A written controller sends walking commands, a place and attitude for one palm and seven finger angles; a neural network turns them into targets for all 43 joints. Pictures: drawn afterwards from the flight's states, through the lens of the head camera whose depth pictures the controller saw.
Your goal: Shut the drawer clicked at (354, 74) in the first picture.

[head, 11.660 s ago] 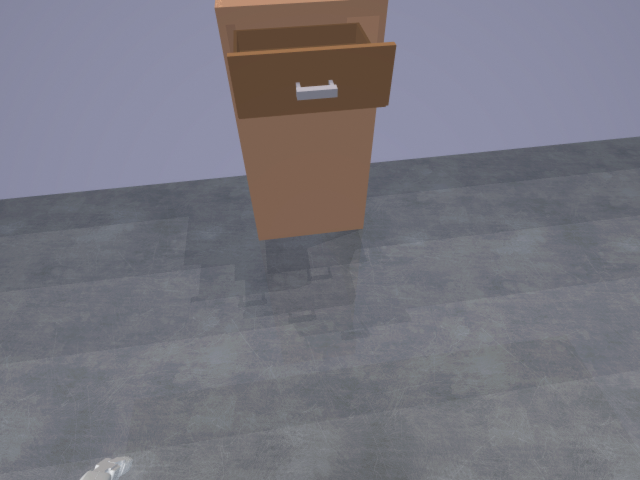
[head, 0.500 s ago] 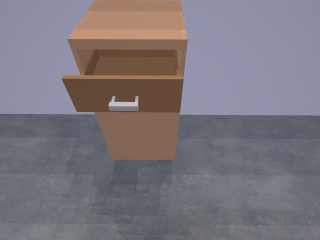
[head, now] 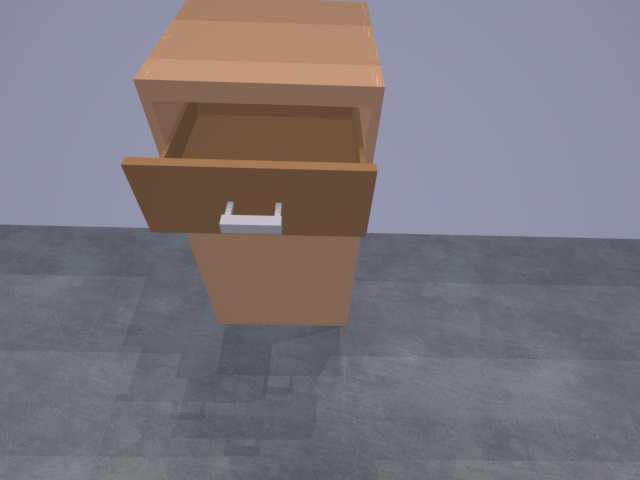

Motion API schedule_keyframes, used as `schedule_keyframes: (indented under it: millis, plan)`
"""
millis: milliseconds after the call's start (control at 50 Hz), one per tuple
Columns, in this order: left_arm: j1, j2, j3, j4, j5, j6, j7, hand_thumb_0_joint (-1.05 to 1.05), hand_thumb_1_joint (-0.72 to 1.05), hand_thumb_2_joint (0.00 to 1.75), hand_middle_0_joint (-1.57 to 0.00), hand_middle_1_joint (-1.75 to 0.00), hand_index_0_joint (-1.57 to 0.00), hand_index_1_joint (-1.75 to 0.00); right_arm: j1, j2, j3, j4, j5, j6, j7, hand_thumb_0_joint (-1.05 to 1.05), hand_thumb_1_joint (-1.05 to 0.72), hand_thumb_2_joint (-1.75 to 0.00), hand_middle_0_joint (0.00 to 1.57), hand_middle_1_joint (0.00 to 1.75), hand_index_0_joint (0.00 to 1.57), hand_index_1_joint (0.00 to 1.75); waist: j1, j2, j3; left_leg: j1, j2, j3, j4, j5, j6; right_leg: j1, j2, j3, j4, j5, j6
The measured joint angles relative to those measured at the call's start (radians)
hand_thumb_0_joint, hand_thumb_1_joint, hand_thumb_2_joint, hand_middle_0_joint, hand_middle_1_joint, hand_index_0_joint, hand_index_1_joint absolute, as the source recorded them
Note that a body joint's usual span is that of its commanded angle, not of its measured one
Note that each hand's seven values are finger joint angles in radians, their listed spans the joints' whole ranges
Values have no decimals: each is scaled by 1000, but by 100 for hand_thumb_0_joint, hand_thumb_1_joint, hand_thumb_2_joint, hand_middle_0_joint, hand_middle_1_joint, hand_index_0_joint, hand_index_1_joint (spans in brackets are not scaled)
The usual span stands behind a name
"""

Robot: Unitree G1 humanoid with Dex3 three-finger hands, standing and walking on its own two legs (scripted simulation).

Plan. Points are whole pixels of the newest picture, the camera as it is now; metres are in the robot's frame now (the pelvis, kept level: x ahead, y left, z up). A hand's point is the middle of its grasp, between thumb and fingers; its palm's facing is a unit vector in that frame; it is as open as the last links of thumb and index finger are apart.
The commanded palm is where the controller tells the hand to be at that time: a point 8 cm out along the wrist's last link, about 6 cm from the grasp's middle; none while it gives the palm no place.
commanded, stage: shuffle to correct the standing spot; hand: left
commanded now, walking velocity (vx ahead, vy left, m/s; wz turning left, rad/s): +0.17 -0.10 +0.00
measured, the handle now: (253, 216) +0.52 +0.14 +0.00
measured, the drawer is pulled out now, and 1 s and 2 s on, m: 0.19 0.19 0.19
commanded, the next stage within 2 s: come to a stop and stand still in 0.78 s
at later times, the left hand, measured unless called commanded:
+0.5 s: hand out of the picture +0.00 +0.13 -0.18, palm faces +0.08 -0.98 -0.16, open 7.4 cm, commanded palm none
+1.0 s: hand (256, 435) +0.22 +0.11 -0.17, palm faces -0.02 -0.98 -0.20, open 7.4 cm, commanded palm none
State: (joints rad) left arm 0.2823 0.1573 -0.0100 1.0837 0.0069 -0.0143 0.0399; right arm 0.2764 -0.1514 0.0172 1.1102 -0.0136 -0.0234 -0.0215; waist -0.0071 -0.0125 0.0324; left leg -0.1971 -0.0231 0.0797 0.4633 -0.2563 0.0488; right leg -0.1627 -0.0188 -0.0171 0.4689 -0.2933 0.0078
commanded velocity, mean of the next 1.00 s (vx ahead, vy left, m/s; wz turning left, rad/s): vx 0.10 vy -0.10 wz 0.03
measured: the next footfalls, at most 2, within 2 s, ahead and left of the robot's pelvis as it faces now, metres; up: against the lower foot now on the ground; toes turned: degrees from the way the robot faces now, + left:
left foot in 0.58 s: +0.17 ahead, +0.07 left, +0.00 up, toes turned +6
right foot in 1.02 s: +0.22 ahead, -0.21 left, +0.00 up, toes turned -4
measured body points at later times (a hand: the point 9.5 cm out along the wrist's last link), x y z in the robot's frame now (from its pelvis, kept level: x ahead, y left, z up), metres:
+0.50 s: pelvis +0.06 -0.03 -0.01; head +0.09 -0.01 +0.44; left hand -0.01 +0.18 -0.17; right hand +0.10 -0.26 -0.16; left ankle +0.06 +0.07 -0.70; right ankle -0.03 -0.12 -0.74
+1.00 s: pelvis +0.13 -0.07 +0.00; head +0.16 -0.07 +0.45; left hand +0.22 +0.16 -0.15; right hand +0.10 -0.29 -0.16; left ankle +0.13 +0.07 -0.74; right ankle +0.18 -0.21 -0.73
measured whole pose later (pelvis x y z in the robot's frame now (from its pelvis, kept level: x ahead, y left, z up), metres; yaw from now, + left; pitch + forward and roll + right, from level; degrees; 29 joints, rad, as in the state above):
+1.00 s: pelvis +0.13 -0.07 +0.00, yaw +0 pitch +0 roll +0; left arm 0.18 0.18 0.04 0.98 0.02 0.01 0.01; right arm 0.34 -0.14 -0.03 1.06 -0.04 -0.01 -0.01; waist -0.05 -0.01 0.05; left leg -0.23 0.07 0.08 0.49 -0.26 -0.02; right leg -0.38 -0.06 -0.05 0.61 -0.24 0.03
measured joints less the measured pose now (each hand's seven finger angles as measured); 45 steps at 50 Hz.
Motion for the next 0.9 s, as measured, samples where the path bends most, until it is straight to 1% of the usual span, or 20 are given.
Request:
schedule_keyframes:
  millis: [100, 220, 280, 320, 360, 380, 420, 460, 480, 520, 560, 580, 600, 660, 680, 720, 760, 800, 840, 900]
  plan:
    - [18, -5, 1, 13, 6, 7, -8, 0, 91, 90, -20, -30, -20, -30, -3, 4, -4, 7, -3, 3, 3, 1, -91, -90, 20, 30, 20, 30, 2, -10, -2, 4, -4, 5, 11, -16, 3, -2, -4, 5, 21, -19, 0]
    - [49, -6, 11, 21, 19, 16, -23, 0, 91, 90, -20, -30, -20, -30, 18, 15, -19, -1, -7, 6, 3, 0, -91, -90, 20, 30, 20, 30, 1, -20, -14, 1, -7, 12, 39, -53, 0, -27, -8, 10, 92, -78, -28]
    - [58, -10, 17, 20, 19, 9, -26, 0, 91, 90, -20, -30, -20, -30, 28, 15, -25, -2, -8, 5, 1, 0, -91, -90, 20, 30, 20, 30, 1, -6, -14, -7, 7, 7, 64, -77, -12, -25, 3, 5, 98, -93, -20]
    - [65, -15, 20, 18, 17, -1, -26, 0, 91, 90, -20, -30, -20, -30, 32, 12, -28, 0, -7, 4, 0, 0, -91, -90, 20, 30, 20, 30, 1, 11, -14, -16, 23, -3, 92, -98, -23, -19, 19, -4, 95, -101, -27]
    - [75, -18, 25, 15, 16, -14, -23, 0, 91, 90, -20, -30, -20, -30, 32, 10, -30, 1, -6, 6, 1, 0, -91, -90, 20, 30, 20, 30, 0, 21, -14, -43, 41, -4, 163, -127, -17, -8, 34, -18, 92, -112, -40]
    - [81, -18, 27, 14, 16, -22, -20, 0, 91, 90, -20, -30, -20, -30, 29, 10, -32, 2, -7, 10, 2, 0, -91, -90, 20, 30, 20, 30, 3, 19, -12, -68, 44, -2, 231, -171, -15, 0, 38, -24, 87, -117, -47]
    - [94, -21, 31, 13, 20, -35, -11, 0, 91, 90, -20, -30, -20, -30, 12, 10, -36, 0, -7, 17, 6, 0, -91, -90, 20, 30, 20, 30, 18, 12, -5, -133, 44, -5, 390, -246, -9, 26, 44, -30, 62, -114, -55]
    - [112, -27, 32, 15, 24, -39, -4, 0, 91, 90, -20, -30, -20, -30, -15, 1, -44, -5, -8, 23, 6, 1, -92, -90, 20, 30, 20, 30, 33, 1, 5, -188, 43, -1, 467, -276, -5, 55, 47, -29, 29, -106, -55]
    - [123, -28, 32, 18, 26, -37, -2, 0, 91, 90, -20, -30, -20, -30, -29, -4, -48, -13, -6, 23, 9, 1, -92, -90, 20, 30, 20, 30, 38, -4, 9, -208, 45, 3, 465, -273, -4, 67, 48, -27, 15, -104, -54]
    - [143, -30, 30, 31, 26, -29, -3, 0, 90, 90, -20, -30, -20, -30, -62, -9, -52, -36, -3, 19, 14, 2, -93, -90, 20, 30, 20, 30, 39, -17, 15, -227, 50, 13, 395, -216, -4, 87, 50, -24, -2, -106, -49]
    - [162, -29, 29, 47, 20, -17, -8, 0, 90, 90, -20, -30, -20, -30, -88, -7, -50, -63, -3, 2, 13, 1, -93, -90, 20, 30, 20, 30, 28, -32, 21, -201, 49, 28, 255, -95, -4, 96, 50, -21, 23, -132, -42]
    - [174, -30, 29, 53, 17, -11, -12, 0, 90, 90, -20, -30, -20, -30, -94, -8, -48, -78, -5, -11, 12, 1, -92, -90, 20, 30, 20, 30, 23, -34, 21, -175, 52, 32, 184, -21, 3, 84, 54, -17, 72, -159, -41]
    - [177, -29, 29, 61, 12, -3, -16, 0, 90, 90, -20, -30, -20, -30, -102, -5, -48, -88, -9, -25, 8, 1, -92, -90, 20, 30, 20, 30, 18, -42, 23, -173, 53, 41, 193, 7, 11, 47, 49, -17, 172, -187, -42]
    - [156, -14, 36, 63, 18, 30, -23, 0, 90, 90, -20, -30, -20, -30, -94, 11, -39, -105, -11, -30, 0, 1, -92, -90, 20, 30, 20, 30, 16, -59, 14, -146, 59, 66, 219, -63, 18, -118, 44, -3, 547, -233, -50]
    - [139, -8, 40, 55, 23, 35, -24, 0, 90, 90, -20, -30, -20, -30, -82, 15, -38, -105, -12, -29, -2, 0, -92, -90, 20, 30, 20, 30, 15, -56, 8, -130, 62, 65, 198, -67, 15, -170, 39, -10, 629, -209, -47]
    - [96, 5, 50, 27, 28, 38, -30, 0, 91, 90, -20, -30, -20, -30, -58, 19, -44, -98, -11, -25, -15, 0, -93, -90, 20, 30, 20, 30, 15, -46, 4, -97, 65, 56, 136, -39, 2, -258, 18, -18, 709, -134, -36]
    - [52, 15, 55, -8, 28, 34, -34, 0, 91, 90, -20, -30, -20, -30, -34, 12, -44, -86, -12, -23, -16, 0, -94, -90, 20, 30, 20, 30, 16, -36, 5, -68, 65, 45, 73, -8, 0, -320, -8, -16, 709, -64, -22]
    - [13, 22, 59, -41, 27, 30, -35, 0, 91, 90, -20, -30, -20, -30, -10, 10, -42, -74, -14, -20, -11, 0, -94, -90, 20, 30, 20, 30, 15, -30, 5, -45, 66, 34, 20, 17, -4, -358, -31, -11, 668, -17, -7]
    - [-21, 27, 60, -64, 25, 32, -36, 0, 91, 90, -20, -30, -20, -30, 11, 11, -40, -66, -16, -15, -6, 0, -94, -90, 20, 30, 20, 30, 8, -24, 7, -28, 69, 24, -15, 33, -13, -373, -48, -9, 604, 5, 5]
    - [-65, 30, 61, -84, 22, 41, -38, 0, 91, 90, -19, -30, -20, -30, 34, 15, -42, -61, -22, -6, 0, 0, -93, -90, 20, 30, 21, 30, -10, -16, 13, -15, 77, 15, -41, 42, -31, -359, -59, -13, 475, 3, 16]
